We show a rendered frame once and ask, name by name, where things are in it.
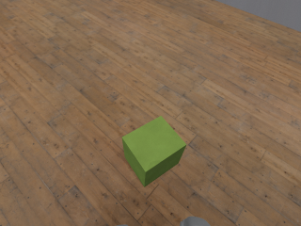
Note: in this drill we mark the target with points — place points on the carton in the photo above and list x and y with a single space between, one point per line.
152 150

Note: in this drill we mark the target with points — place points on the robot right thigh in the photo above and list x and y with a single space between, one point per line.
194 221

